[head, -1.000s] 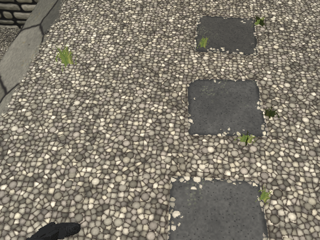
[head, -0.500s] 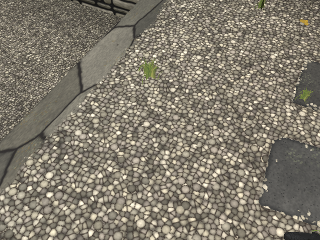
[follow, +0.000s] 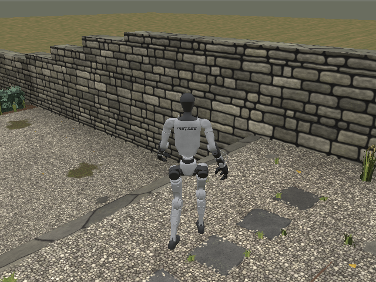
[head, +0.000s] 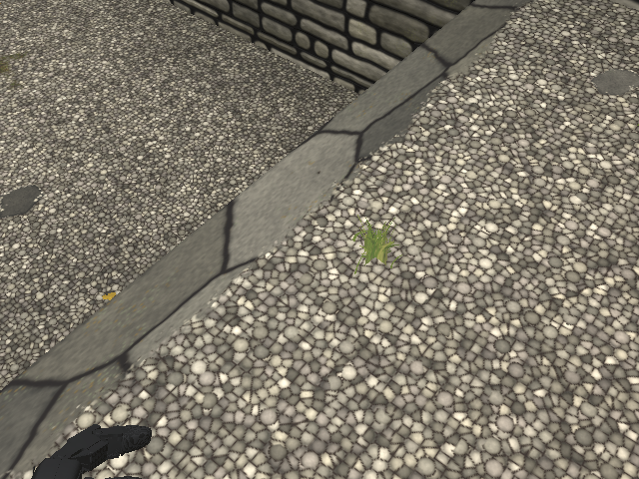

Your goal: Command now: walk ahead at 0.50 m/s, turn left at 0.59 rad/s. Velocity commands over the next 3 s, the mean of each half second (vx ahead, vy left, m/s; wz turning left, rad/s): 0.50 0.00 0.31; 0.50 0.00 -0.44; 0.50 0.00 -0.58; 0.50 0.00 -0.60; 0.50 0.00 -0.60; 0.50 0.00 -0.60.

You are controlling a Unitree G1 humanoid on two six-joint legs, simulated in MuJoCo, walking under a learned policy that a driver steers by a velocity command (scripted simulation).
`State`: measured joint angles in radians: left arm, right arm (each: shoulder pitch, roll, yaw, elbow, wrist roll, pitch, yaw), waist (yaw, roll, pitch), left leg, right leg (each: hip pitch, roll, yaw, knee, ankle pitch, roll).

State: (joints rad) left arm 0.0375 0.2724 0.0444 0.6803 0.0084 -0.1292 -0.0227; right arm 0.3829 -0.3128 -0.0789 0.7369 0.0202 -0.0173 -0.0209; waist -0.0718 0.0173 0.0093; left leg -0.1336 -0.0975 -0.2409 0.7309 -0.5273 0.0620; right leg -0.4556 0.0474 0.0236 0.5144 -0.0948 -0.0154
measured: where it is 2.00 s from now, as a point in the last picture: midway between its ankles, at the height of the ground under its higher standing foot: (349, 282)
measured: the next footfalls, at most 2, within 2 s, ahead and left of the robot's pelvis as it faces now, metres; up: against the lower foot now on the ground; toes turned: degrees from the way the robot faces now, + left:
left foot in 0.46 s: +0.37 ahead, +0.19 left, +0.00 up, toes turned +9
right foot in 1.00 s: +0.65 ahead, -0.06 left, +0.00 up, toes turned -13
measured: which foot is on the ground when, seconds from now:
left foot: up 0.00-0.44, down 0.46-1.00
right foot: down 0.00-0.46, up 0.48-0.98, down 1.00-1.00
